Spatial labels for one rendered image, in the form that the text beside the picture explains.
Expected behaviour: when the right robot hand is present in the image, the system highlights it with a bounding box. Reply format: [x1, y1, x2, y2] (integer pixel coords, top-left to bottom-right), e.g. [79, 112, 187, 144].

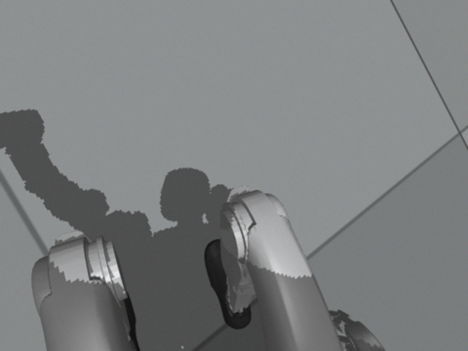
[329, 310, 385, 351]

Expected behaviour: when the right robot foot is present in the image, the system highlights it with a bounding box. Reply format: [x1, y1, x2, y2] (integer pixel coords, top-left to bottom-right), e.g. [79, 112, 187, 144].
[204, 239, 252, 329]

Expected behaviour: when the left robot foot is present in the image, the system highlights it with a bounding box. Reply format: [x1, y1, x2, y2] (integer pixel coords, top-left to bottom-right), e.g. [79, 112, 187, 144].
[124, 292, 140, 351]

